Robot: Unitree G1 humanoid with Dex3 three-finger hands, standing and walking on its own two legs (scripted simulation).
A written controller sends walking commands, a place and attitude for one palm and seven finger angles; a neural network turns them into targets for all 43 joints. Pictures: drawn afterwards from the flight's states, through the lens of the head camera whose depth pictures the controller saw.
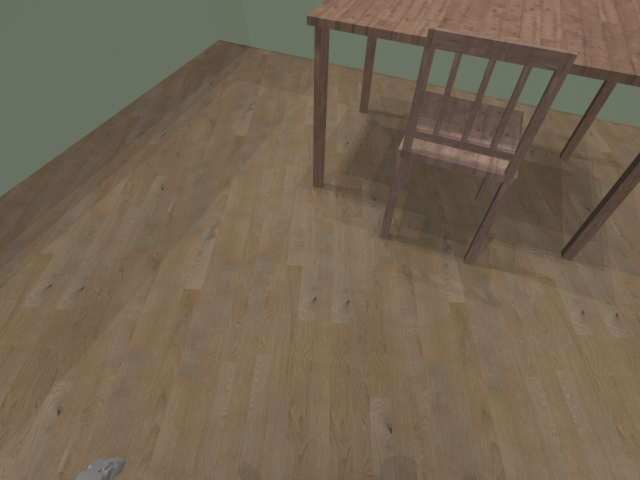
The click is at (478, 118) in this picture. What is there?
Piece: chair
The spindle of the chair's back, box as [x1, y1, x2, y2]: [461, 59, 496, 141]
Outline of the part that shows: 496,60 489,59 461,138 462,141 466,141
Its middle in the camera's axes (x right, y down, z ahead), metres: +0.45 -0.39 +1.11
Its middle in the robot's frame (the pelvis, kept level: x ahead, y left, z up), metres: +1.10 -0.39 -0.10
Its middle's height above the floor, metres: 0.67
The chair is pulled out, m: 0.00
